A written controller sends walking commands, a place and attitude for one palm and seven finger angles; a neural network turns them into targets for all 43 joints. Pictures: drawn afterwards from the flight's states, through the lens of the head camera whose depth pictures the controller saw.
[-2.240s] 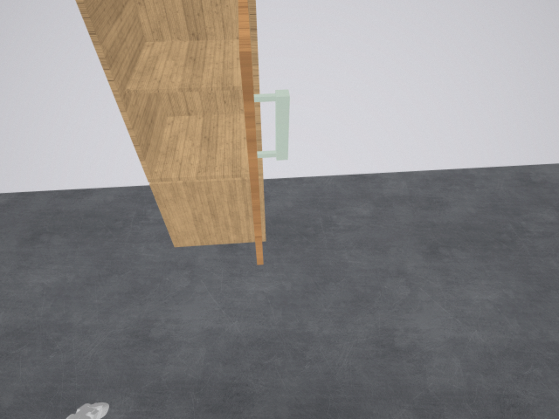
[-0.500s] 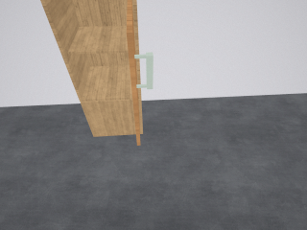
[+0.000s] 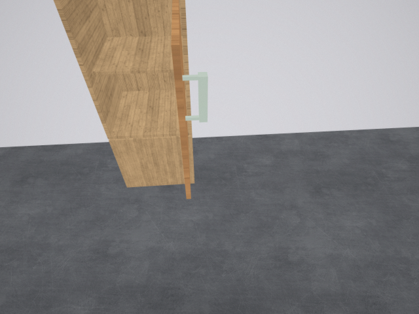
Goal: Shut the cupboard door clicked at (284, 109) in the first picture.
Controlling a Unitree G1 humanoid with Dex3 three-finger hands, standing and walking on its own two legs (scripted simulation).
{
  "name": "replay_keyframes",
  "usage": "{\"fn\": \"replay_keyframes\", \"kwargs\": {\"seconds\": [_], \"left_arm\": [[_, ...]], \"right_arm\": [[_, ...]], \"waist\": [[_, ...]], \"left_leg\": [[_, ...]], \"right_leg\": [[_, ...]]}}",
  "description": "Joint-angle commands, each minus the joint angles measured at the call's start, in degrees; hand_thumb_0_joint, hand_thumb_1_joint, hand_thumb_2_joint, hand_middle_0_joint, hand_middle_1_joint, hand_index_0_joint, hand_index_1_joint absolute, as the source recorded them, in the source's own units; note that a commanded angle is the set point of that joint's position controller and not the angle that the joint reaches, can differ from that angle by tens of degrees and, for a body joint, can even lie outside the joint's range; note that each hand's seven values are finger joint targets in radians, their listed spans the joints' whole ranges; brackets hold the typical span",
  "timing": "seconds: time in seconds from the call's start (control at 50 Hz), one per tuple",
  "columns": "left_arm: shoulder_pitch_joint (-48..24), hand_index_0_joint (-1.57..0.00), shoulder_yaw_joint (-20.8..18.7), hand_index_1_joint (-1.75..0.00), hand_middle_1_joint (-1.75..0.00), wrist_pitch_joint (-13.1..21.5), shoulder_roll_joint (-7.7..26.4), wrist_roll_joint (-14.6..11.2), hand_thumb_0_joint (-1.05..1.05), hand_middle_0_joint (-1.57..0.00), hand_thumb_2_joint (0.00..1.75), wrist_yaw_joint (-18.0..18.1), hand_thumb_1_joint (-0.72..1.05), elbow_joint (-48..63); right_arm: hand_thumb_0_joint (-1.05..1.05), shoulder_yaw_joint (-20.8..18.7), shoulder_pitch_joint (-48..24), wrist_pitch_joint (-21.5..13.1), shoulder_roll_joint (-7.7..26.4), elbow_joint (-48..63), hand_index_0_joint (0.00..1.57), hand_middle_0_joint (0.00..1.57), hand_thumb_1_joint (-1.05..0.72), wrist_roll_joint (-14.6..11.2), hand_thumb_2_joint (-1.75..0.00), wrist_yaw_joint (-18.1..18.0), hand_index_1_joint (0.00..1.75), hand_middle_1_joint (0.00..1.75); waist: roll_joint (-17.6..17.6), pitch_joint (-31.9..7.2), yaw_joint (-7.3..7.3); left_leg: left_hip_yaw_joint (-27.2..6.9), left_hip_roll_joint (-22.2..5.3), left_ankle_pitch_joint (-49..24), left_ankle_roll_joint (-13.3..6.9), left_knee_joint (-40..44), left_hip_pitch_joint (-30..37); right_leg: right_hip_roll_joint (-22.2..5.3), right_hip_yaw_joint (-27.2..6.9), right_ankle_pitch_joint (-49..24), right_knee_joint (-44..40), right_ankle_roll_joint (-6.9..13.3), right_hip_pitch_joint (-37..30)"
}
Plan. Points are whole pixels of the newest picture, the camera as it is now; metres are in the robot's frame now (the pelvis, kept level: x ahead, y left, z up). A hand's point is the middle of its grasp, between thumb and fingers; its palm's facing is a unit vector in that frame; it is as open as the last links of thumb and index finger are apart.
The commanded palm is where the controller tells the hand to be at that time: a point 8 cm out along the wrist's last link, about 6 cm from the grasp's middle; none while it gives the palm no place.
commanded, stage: look at it before walking up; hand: left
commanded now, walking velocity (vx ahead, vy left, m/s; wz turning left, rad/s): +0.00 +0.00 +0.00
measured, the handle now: (195, 99) +0.63 +0.08 +0.07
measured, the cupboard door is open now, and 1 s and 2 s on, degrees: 90 90 90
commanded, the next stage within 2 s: walk to a spot facing it in 0.64 s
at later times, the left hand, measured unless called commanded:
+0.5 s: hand out of the picture +0.07 +0.25 -0.15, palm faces -0.03 -0.94 -0.34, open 7.4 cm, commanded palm none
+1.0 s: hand out of the picture +0.05 +0.23 -0.17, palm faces -0.10 -0.95 -0.30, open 7.4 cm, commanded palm none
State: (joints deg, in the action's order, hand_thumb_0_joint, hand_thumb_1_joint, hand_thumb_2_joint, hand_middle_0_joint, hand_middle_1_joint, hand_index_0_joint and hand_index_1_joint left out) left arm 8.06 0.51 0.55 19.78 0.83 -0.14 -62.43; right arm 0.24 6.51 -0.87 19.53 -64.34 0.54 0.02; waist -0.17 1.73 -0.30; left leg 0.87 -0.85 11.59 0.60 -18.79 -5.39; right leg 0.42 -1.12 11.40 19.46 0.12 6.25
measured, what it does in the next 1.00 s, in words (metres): stands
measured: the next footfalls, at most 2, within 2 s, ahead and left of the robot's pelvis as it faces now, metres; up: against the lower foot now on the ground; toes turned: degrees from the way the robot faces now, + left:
left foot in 1.64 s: +0.02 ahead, +0.13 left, +0.00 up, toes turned -28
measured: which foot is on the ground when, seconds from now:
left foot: down 0.00-1.00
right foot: down 0.00-1.00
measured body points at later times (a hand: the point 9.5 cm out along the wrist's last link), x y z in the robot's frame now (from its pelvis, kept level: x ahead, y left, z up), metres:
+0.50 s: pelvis +0.00 +0.00 +0.00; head +0.00 +0.00 +0.45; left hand +0.07 +0.30 -0.13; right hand +0.07 -0.30 -0.13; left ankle -0.01 +0.13 -0.75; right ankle -0.01 -0.12 -0.75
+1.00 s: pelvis -0.02 +0.00 -0.01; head +0.00 -0.01 +0.44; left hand +0.05 +0.28 -0.15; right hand +0.04 -0.28 -0.15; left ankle -0.01 +0.12 -0.75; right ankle -0.01 -0.12 -0.75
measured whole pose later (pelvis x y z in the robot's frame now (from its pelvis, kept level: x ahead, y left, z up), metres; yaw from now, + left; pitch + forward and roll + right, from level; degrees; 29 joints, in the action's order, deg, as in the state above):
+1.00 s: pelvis -0.02 +0.00 -0.01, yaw -6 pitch -1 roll +1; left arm 11.6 -0.9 -2.9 16.8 1.2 -0.2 -58.6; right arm -1.3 7.7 0.8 15.4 -58.9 0.8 -0.9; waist 0.5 3.4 -1.1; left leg 6.5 -2.6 15.5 0.8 -27.6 -10.6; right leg 2.4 -6.5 13.9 30.4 0.1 14.8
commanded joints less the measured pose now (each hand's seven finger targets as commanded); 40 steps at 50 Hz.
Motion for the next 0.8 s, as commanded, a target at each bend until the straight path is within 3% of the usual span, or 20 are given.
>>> {"fn": "replay_keyframes", "kwargs": {"seconds": [0.0, 0.74, 0.78], "left_arm": [[-2.38, -0.20, -2.52, -0.30, -0.30, 1.43, 11.91, -0.21, 0.00, -0.20, 0.90, 0.89, 0.90, 3.40], [-2.30, -0.20, -2.58, -0.30, -0.30, 1.36, 12.19, -0.10, 0.00, -0.20, 0.90, 0.82, 0.90, 3.17], [-1.43, -0.20, -2.42, -0.30, -0.30, 0.30, 9.09, -0.15, 0.00, -0.20, 0.90, 0.85, 0.90, 3.39]], "right_arm": [[0.00, -2.05, -2.72, -1.22, 11.72, 3.45, 0.20, 0.20, -0.90, -0.12, -0.90, -1.00, 0.30, 0.30], [0.00, -2.16, -2.29, -1.19, 12.04, 3.31, 0.20, 0.20, -0.90, -0.10, -0.90, -0.98, 0.30, 0.30], [0.00, -1.85, -0.46, -0.74, 8.69, 3.30, 0.20, 0.20, -0.90, 0.10, -0.90, -1.18, 0.30, 0.30]], "waist": [[0.39, -3.64, 0.28], [0.33, -2.35, 0.37], [-0.26, -1.74, 0.55]], "left_leg": [[-5.24, -6.45, -9.87, -1.86, 2.51, 1.08], [-4.92, -6.66, -7.74, -1.80, 3.05, 1.52], [-3.13, -6.96, -7.82, -1.26, 1.12, 1.41]], "right_leg": [[-7.36, -5.61, -11.32, -2.52, 1.39, 0.76], [-6.81, -6.36, -8.78, -3.60, 1.32, 2.55], [-6.45, -6.85, -10.70, -1.43, 1.07, 4.54]]}}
